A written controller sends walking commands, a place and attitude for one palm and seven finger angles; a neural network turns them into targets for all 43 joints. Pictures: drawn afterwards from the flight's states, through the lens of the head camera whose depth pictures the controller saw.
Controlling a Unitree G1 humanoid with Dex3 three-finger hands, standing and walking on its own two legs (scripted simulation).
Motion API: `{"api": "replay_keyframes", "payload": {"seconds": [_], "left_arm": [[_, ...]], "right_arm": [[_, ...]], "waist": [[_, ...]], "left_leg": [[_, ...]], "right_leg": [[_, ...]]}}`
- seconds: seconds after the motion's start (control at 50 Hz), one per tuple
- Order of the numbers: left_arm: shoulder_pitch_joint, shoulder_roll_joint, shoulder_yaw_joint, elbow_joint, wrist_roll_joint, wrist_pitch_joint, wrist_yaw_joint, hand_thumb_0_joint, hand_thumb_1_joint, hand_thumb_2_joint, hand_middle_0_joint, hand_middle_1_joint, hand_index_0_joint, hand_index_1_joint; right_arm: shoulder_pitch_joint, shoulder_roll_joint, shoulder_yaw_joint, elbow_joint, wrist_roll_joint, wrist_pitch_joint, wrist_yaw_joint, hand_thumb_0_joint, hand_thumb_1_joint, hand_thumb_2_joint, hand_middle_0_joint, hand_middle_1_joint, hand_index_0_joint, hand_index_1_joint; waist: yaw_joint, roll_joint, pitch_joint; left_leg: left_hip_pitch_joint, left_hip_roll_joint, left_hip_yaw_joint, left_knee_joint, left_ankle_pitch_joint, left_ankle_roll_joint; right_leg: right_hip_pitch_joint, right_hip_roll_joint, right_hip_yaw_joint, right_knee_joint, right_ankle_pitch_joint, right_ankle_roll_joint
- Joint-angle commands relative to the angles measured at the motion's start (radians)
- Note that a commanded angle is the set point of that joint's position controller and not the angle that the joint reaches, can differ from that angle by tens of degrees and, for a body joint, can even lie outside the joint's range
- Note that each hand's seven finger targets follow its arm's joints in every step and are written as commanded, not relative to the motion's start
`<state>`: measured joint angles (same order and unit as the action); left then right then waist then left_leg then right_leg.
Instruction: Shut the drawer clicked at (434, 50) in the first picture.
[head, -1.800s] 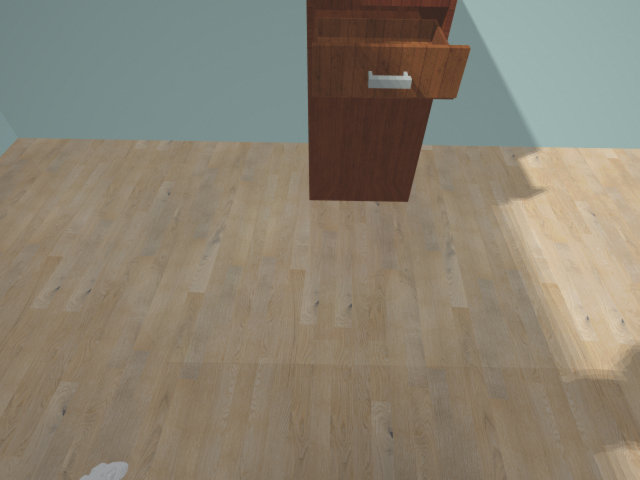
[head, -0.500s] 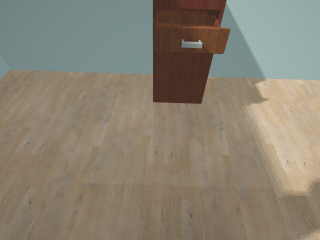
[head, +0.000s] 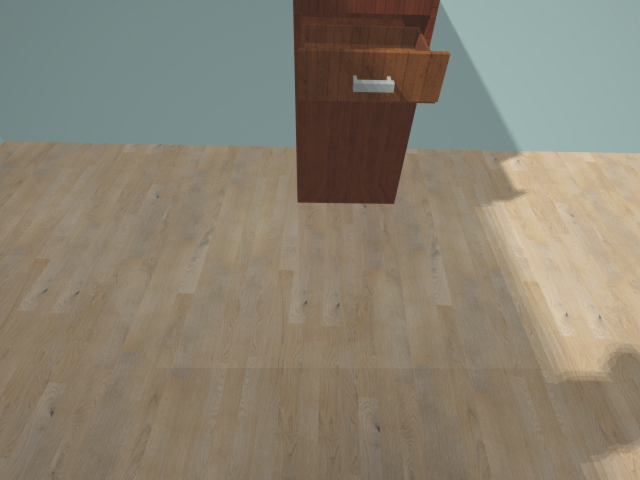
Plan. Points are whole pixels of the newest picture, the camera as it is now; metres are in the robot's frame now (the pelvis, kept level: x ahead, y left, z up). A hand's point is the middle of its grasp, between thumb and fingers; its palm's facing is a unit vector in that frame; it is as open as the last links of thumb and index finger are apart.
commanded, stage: walk to a spot facing it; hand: left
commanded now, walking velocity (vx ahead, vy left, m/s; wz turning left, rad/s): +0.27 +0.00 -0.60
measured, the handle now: (372, 82) +1.12 -0.06 -0.02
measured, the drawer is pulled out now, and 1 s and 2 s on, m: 0.30 0.30 0.30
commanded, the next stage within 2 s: turn to face it in 1.86 s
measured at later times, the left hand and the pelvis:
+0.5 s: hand out of the picture +0.06 +0.15 -0.16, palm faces -0.13 -0.98 -0.16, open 7.4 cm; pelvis +0.09 -0.02 +0.00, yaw -14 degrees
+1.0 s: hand (291, 286) +0.49 +0.10 -0.16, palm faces -0.53 -0.82 -0.21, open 7.4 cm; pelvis +0.27 -0.01 +0.00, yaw -34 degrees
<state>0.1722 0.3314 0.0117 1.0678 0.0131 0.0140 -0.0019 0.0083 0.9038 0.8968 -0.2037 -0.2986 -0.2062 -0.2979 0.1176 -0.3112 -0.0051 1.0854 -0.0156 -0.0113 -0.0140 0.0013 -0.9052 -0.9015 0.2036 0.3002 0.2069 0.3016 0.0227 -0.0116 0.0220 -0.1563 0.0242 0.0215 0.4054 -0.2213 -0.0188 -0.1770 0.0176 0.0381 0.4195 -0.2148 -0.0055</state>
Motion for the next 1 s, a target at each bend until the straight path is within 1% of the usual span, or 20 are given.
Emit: {"api": "replay_keyframes", "payload": {"seconds": [0.0,0.08,0.12,0.16,0.18,0.2,0.22,0.26,0.3,0.36,0.52,0.58,0.6,0.62,0.64,0.66,0.72,0.76,0.8,0.98], "left_arm": [[0.043,0.105,0.029,-0.096,0.009,0.012,-0.005,0.000,0.900,0.900,-0.200,-0.300,-0.200,-0.300],[0.055,0.051,0.047,-0.159,0.012,0.006,-0.029,0.000,0.900,0.900,-0.200,-0.300,-0.200,-0.300],[0.070,0.019,0.054,-0.175,0.013,-0.001,-0.039,0.000,0.900,0.900,-0.200,-0.300,-0.200,-0.300],[0.202,-0.006,0.061,-0.139,0.015,-0.013,-0.041,0.000,0.900,0.900,-0.200,-0.300,-0.200,-0.300],[0.299,0.053,0.072,-0.111,0.018,-0.028,-0.031,0.000,0.900,0.900,-0.200,-0.300,-0.200,-0.300],[0.397,0.168,0.099,-0.093,0.018,-0.043,-0.011,0.000,0.900,0.900,-0.200,-0.300,-0.200,-0.300],[0.442,0.147,0.093,-0.092,0.000,-0.051,0.007,0.000,0.900,0.900,-0.200,-0.300,-0.200,-0.300],[0.320,0.087,0.078,-0.115,0.007,-0.058,0.011,0.000,0.900,0.900,-0.200,-0.300,-0.200,-0.300],[0.267,0.052,0.072,-0.130,0.010,-0.067,0.009,0.000,0.900,0.900,-0.200,-0.300,-0.200,-0.300],[0.292,0.030,0.073,-0.116,0.009,-0.078,0.007,0.000,0.900,0.900,-0.200,-0.300,-0.200,-0.300],[0.324,0.031,0.085,-0.093,0.018,-0.072,0.013,0.000,0.900,0.900,-0.200,-0.300,-0.200,-0.300],[0.257,0.047,0.096,-0.107,0.016,-0.065,0.013,0.000,0.900,0.900,-0.200,-0.300,-0.200,-0.300],[0.245,0.018,0.096,-0.117,0.011,-0.065,0.009,0.000,0.900,0.900,-0.200,-0.300,-0.200,-0.300],[0.267,-0.038,0.094,-0.131,-0.001,-0.061,-0.001,0.000,0.900,0.900,-0.200,-0.300,-0.200,-0.300],[0.256,-0.065,0.090,-0.161,0.000,-0.066,-0.011,0.000,0.900,0.900,-0.200,-0.300,-0.200,-0.300],[0.214,-0.039,0.094,-0.174,0.008,-0.067,-0.015,0.000,0.900,0.900,-0.200,-0.300,-0.200,-0.300],[0.154,-0.053,0.094,-0.161,0.024,-0.040,-0.040,0.000,0.900,0.900,-0.200,-0.300,-0.200,-0.300],[0.169,-0.085,0.088,-0.155,0.025,-0.017,-0.047,0.000,0.900,0.900,-0.200,-0.300,-0.200,-0.300],[0.149,-0.093,0.085,-0.165,0.024,-0.006,-0.051,0.000,0.900,0.900,-0.200,-0.300,-0.200,-0.300],[-0.164,-0.102,0.055,-0.256,0.024,-0.003,-0.065,0.000,0.900,0.900,-0.200,-0.300,-0.200,-0.300]], "right_arm": [[0.069,-0.141,-0.040,-0.083,-0.004,0.002,-0.008,0.000,-0.900,-0.900,0.200,0.300,0.200,0.300],[0.094,-0.192,-0.075,-0.127,-0.002,-0.011,-0.004,0.000,-0.900,-0.900,0.200,0.300,0.200,0.300],[0.085,-0.173,-0.080,-0.137,-0.007,-0.020,-0.003,0.000,-0.900,-0.900,0.200,0.300,0.200,0.300],[0.058,-0.143,-0.076,-0.141,-0.008,-0.020,-0.002,0.000,-0.900,-0.900,0.200,0.300,0.200,0.300],[0.050,-0.095,-0.066,-0.157,-0.002,-0.017,0.003,0.000,-0.900,-0.900,0.200,0.300,0.200,0.300],[-0.007,-0.015,-0.046,-0.223,0.005,-0.024,0.011,0.000,-0.900,-0.900,0.200,0.300,0.200,0.300],[-0.085,-0.068,-0.053,-0.248,-0.003,-0.033,0.009,0.000,-0.900,-0.900,0.200,0.300,0.200,0.300],[-0.059,-0.044,-0.060,-0.233,-0.004,-0.040,0.013,0.000,-0.900,-0.900,0.200,0.300,0.200,0.300],[-0.012,-0.011,-0.065,-0.208,-0.007,-0.033,0.021,0.000,-0.900,-0.900,0.200,0.300,0.200,0.300],[0.005,0.017,-0.069,-0.214,-0.005,-0.024,0.026,0.000,-0.900,-0.900,0.200,0.300,0.200,0.300],[-0.112,0.058,-0.066,-0.287,0.004,-0.049,0.031,0.000,-0.900,-0.900,0.200,0.300,0.200,0.300],[0.020,0.035,-0.072,-0.255,0.007,-0.061,0.019,0.000,-0.900,-0.900,0.200,0.300,0.200,0.300],[0.147,-0.005,-0.080,-0.214,0.004,-0.068,0.002,0.000,-0.900,-0.900,0.200,0.300,0.200,0.300],[0.299,-0.121,-0.107,-0.176,-0.009,-0.074,-0.013,0.000,-0.900,-0.900,0.200,0.300,0.200,0.300],[0.396,-0.179,-0.110,-0.161,-0.012,-0.069,-0.012,0.000,-0.900,-0.900,0.200,0.300,0.200,0.300],[0.329,-0.145,-0.101,-0.180,-0.008,-0.058,-0.005,0.000,-0.900,-0.900,0.200,0.300,0.200,0.300],[0.179,0.012,-0.061,-0.190,-0.006,-0.072,-0.008,0.000,-0.900,-0.900,0.200,0.300,0.200,0.300],[0.178,0.036,-0.056,-0.176,-0.003,-0.089,-0.013,0.000,-0.900,-0.900,0.200,0.300,0.200,0.300],[0.207,0.030,-0.056,-0.161,-0.001,-0.097,-0.015,0.000,-0.900,-0.900,0.200,0.300,0.200,0.300],[0.364,-0.004,-0.059,-0.098,-0.010,-0.088,-0.006,0.000,-0.900,-0.900,0.200,0.300,0.200,0.300]], "waist": [[-0.022,0.038,0.003],[-0.023,0.185,0.070],[-0.009,0.170,0.077],[0.053,0.110,0.036],[0.090,-0.084,0.017],[0.122,-0.386,0.037],[0.139,-0.231,0.049],[0.055,-0.059,0.093],[0.012,-0.033,0.076],[0.005,-0.085,0.056],[0.046,-0.130,0.044],[-0.024,-0.126,0.009],[-0.072,-0.064,-0.040],[-0.125,0.182,-0.150],[-0.132,0.331,-0.177],[-0.116,0.185,-0.107],[-0.032,0.176,0.070],[-0.004,0.159,0.048],[0.006,0.120,0.026],[-0.078,0.116,0.076]], "left_leg": [[0.001,0.139,-0.085,-0.056,-0.232,0.050],[-0.034,0.326,-0.239,-0.182,-0.392,0.164],[-0.068,0.335,-0.166,-0.140,-0.283,0.169],[-0.160,0.257,-0.026,0.079,-0.215,0.106],[-0.307,0.155,0.079,0.344,-0.259,0.040],[-0.619,0.010,0.155,0.687,-0.438,-0.021],[-0.637,0.057,-0.015,0.750,-0.339,-0.002],[-0.619,0.105,-0.039,0.774,-0.199,-0.010],[-0.530,0.108,-0.011,0.714,-0.111,-0.030],[-0.507,0.096,0.008,0.650,-0.028,-0.043],[-0.394,0.038,0.035,0.338,-0.042,-0.034],[-0.101,0.004,0.052,0.142,-0.006,-0.019],[0.132,0.026,0.024,0.067,-0.007,0.000],[0.368,0.275,-0.261,0.003,-0.136,0.061],[0.372,0.493,-0.548,-0.140,-0.208,0.146],[0.204,0.513,-0.552,-0.191,-0.395,0.197],[-0.044,0.369,-0.265,-0.233,-0.294,0.115],[-0.045,0.327,-0.085,-0.215,-0.038,0.107],[-0.005,0.324,-0.015,-0.210,0.076,0.125],[0.157,0.323,0.159,-0.172,0.327,0.132]], "right_leg": [[-0.143,-0.059,0.118,0.001,-0.193,-0.025],[-0.263,0.006,-0.042,0.325,-0.232,-0.005],[-0.225,-0.039,-0.062,0.329,-0.261,-0.002],[-0.009,-0.014,-0.112,0.153,-0.149,-0.010],[0.133,-0.091,0.056,-0.018,-0.202,-0.056],[0.240,-0.375,0.568,-0.219,-0.205,-0.186],[0.190,-0.386,0.639,-0.243,-0.136,-0.231],[0.101,-0.345,0.520,-0.218,-0.147,-0.255],[0.026,-0.280,0.374,-0.214,-0.069,-0.220],[0.021,-0.233,0.299,-0.219,0.007,-0.201],[0.067,-0.204,0.302,-0.141,0.153,-0.175],[-0.049,-0.161,0.276,-0.021,0.161,-0.137],[-0.162,-0.097,0.236,0.137,0.198,-0.109],[-0.346,0.014,0.127,0.420,-0.054,-0.062],[-0.484,0.065,0.010,0.718,-0.366,-0.021],[-0.503,-0.001,0.018,0.836,-0.354,-0.036],[-0.513,-0.100,0.000,0.892,-0.109,-0.018],[-0.490,-0.117,-0.017,0.852,-0.030,0.003],[-0.510,-0.127,-0.022,0.820,0.006,0.015],[-0.537,-0.121,-0.124,0.425,0.085,0.013]]}}
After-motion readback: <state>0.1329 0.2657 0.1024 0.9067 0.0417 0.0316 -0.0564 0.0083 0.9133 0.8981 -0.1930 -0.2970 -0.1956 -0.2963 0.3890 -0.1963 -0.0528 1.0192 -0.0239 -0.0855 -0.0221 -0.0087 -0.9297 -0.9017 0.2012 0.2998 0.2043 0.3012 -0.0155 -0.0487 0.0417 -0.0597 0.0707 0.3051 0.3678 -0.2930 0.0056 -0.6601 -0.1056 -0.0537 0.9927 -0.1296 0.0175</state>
